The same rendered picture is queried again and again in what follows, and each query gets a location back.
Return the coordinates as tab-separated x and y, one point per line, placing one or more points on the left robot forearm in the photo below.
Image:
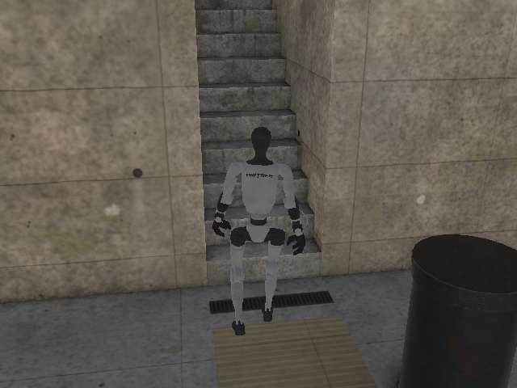
220	210

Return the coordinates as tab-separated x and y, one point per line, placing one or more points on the robot head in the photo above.
261	139

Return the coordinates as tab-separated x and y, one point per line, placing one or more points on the left robot hand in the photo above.
223	225

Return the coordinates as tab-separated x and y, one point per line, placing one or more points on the left robot thigh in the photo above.
238	237

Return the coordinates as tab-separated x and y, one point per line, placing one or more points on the right robot forearm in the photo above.
295	218

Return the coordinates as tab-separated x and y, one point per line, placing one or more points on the left robot upper arm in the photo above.
235	168

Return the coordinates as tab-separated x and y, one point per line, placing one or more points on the right robot hand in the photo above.
300	243

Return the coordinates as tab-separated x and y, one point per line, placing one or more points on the right robot upper arm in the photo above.
288	185

